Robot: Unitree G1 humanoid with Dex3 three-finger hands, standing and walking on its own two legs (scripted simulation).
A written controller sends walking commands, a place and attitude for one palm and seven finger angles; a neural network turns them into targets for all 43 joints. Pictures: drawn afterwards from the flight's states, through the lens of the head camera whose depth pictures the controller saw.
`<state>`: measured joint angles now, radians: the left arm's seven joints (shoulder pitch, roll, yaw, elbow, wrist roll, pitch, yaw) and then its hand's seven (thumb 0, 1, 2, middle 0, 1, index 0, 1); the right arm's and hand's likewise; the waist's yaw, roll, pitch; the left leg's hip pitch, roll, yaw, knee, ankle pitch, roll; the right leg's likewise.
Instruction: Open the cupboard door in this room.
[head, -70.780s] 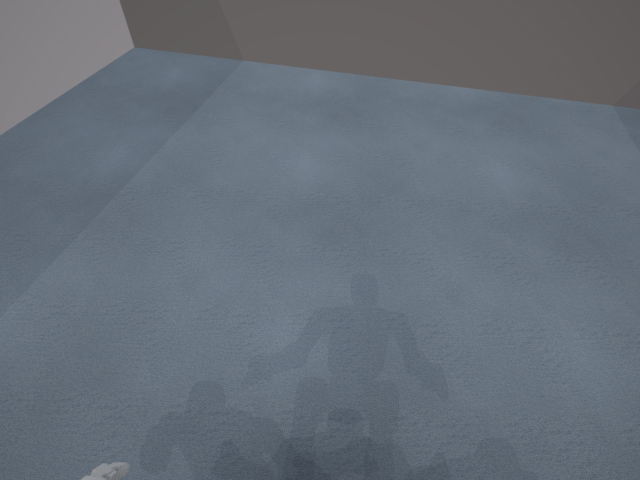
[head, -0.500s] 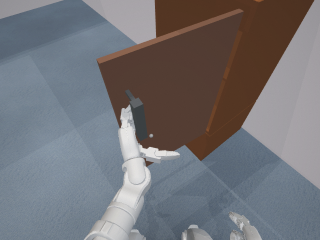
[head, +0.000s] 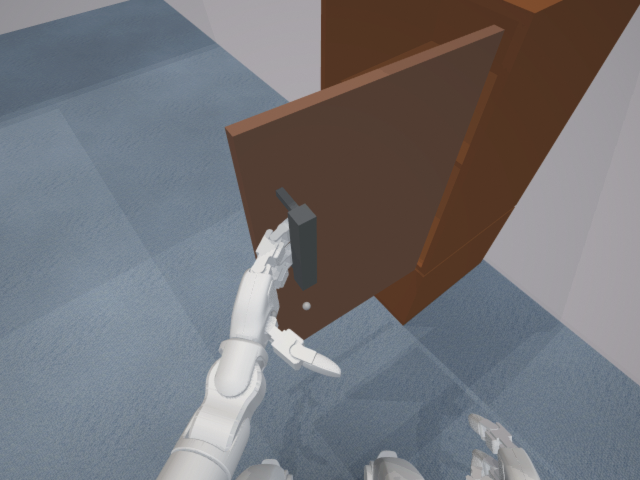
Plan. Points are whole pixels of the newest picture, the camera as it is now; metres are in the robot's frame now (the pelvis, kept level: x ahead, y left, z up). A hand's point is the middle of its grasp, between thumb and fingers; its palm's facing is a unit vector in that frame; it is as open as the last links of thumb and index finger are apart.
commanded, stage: slide the hand sideways off the handle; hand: left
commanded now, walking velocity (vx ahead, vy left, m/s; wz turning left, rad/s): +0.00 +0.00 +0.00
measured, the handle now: (295, 240) +0.41 +0.05 +0.06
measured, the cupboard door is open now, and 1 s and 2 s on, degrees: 86 86 86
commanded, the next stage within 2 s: draw the hand back to the body in 0.74 s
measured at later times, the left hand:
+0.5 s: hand (259, 336) +0.28 +0.08 +0.04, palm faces -0.13 -0.99 -0.02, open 16.3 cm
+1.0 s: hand (220, 350) +0.25 +0.12 +0.07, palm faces -0.11 -0.99 -0.06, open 16.3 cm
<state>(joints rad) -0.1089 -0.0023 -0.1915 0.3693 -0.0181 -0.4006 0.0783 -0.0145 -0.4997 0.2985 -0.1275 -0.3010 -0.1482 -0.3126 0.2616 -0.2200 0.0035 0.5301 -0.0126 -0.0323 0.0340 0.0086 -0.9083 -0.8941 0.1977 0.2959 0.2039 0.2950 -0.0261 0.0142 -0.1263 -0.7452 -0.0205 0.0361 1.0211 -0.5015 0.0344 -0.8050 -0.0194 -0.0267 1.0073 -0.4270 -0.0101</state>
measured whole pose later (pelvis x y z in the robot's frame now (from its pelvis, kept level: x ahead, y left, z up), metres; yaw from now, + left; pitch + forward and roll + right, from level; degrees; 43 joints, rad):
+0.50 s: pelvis +0.01 -0.01 +0.00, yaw +1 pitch +13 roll +0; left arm 0.15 0.12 -0.09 0.11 -0.10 -0.31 -0.10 -0.01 -0.50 0.30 -0.16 -0.30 -0.15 -0.30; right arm 0.23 -0.23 0.02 0.49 0.01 -0.05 -0.01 0.01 -0.91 -0.89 0.20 0.30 0.21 0.30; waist 0.00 0.03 -0.13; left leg -0.73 -0.01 0.01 1.04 -0.53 0.01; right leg -0.79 -0.01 -0.06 1.02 -0.46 -0.03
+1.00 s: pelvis +0.01 -0.02 +0.00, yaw +1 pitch +12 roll -1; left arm 0.30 0.20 0.01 -0.10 -0.19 -0.28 -0.19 -0.02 -0.50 0.30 -0.15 -0.30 -0.15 -0.30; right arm 0.26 -0.23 0.03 0.47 0.02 -0.10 -0.04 0.01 -0.91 -0.89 0.20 0.30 0.21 0.30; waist 0.00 0.04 -0.13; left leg -0.73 0.00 -0.01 1.07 -0.54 0.01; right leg -0.77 0.00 -0.07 1.04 -0.47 -0.04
